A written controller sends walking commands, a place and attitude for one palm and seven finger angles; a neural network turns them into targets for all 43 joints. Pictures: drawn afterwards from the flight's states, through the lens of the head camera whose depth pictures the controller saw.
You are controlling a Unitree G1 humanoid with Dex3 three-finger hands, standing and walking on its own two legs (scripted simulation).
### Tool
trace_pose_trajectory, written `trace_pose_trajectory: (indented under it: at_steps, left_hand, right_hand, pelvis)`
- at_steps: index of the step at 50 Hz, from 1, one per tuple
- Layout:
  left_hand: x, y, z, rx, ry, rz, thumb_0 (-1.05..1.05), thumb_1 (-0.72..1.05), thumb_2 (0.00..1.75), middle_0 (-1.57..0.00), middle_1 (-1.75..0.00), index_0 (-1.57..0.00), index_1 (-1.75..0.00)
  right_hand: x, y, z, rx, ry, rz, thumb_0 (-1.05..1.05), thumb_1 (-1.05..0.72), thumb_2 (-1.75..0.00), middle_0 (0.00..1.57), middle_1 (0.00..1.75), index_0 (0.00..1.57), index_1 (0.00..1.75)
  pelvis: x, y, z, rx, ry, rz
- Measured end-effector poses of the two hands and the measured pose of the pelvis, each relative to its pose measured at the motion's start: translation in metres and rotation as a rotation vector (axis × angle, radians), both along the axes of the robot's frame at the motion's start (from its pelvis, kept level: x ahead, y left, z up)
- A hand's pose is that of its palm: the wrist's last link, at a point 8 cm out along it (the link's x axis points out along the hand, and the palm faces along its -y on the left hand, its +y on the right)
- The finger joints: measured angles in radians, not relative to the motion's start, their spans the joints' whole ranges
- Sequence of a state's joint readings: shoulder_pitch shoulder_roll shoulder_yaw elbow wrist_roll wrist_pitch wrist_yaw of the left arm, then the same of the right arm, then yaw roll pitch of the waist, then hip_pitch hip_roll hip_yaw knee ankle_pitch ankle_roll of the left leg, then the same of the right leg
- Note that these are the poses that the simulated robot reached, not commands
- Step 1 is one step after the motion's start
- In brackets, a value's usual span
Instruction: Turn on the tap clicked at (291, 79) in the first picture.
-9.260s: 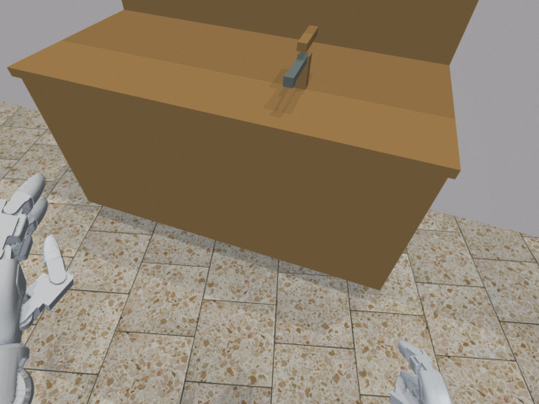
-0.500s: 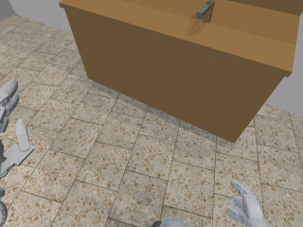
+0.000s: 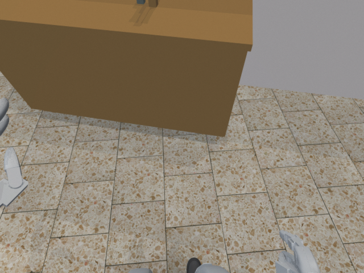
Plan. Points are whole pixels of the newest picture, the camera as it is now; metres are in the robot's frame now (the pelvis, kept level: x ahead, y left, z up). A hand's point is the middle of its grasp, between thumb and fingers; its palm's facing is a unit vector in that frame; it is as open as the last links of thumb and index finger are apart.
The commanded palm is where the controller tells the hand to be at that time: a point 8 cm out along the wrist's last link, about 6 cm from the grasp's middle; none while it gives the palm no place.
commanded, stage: turn to face it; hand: left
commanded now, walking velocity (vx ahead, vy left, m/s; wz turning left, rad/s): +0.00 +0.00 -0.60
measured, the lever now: out of the picture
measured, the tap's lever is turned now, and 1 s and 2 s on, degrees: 0 0 0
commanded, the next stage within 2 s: take the last steps up to it in 0.78 s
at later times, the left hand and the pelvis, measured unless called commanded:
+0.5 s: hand (117, 181) +0.23 +0.11 +0.17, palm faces +0.06 -0.84 -0.54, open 7.5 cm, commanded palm +0.18 +0.18 +0.18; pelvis -0.05 -0.04 +0.00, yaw -17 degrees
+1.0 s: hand (144, 203) +0.20 +0.07 +0.17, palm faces -0.01 -0.90 -0.44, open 7.5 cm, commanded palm +0.16 +0.14 +0.18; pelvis -0.10 -0.04 -0.01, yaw -26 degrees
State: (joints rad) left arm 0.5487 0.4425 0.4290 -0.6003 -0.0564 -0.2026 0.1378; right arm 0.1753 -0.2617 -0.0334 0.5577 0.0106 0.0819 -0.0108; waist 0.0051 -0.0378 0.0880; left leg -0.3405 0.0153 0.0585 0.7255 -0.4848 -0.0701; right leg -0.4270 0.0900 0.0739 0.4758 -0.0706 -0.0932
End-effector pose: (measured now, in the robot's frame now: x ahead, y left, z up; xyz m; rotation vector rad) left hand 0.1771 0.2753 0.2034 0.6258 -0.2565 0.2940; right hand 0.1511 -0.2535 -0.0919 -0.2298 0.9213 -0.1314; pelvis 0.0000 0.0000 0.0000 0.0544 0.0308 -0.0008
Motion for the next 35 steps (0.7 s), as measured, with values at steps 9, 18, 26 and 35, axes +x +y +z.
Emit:
trace_pose_trajectory:
  at_steps: [9,18,26,35]
  left_hand:
    - [0.004,-0.011,-0.018,-0.076,-0.02,-0.042,0.02,0.89,0.9,-0.21,-0.3,-0.21,-0.3]
    - [0.029,-0.087,-0.019,-0.059,-0.041,-0.191,0.02,0.89,0.9,-0.21,-0.3,-0.21,-0.3]
    - [0.025,-0.118,-0.004,0.002,0.035,-0.333,0.02,0.88,0.9,-0.22,-0.3,-0.21,-0.3]
    - [0.021,-0.102,-0.007,-0.053,-0.04,-0.355,0.02,0.88,0.9,-0.22,-0.3,-0.21,-0.3]
  right_hand:
    - [-0.025,-0.003,0.011,0.013,-0.129,-0.092,0.01,-0.91,-0.9,0.2,0.3,0.19,0.3]
    - [-0.062,-0.008,-0.023,0.154,-0.127,-0.125,0.01,-0.9,-0.9,0.2,0.3,0.2,0.3]
    - [-0.12,-0.052,-0.009,0.07,-0.038,-0.292,0.01,-0.9,-0.9,0.2,0.3,0.2,0.3]
    - [-0.163,-0.073,0.014,-0.074,-0.073,-0.394,0.01,-0.91,-0.9,0.2,0.3,0.19,0.3]
  pelvis:
    - [-0.019,-0.002,-0.006,-0.025,-0.03,-0.108]
    - [-0.038,-0.037,-0.017,-0.077,-0.045,-0.205]
    - [-0.055,-0.042,0.0,-0.027,-0.02,-0.302]
    - [-0.063,-0.027,-0.004,-0.04,-0.015,-0.357]
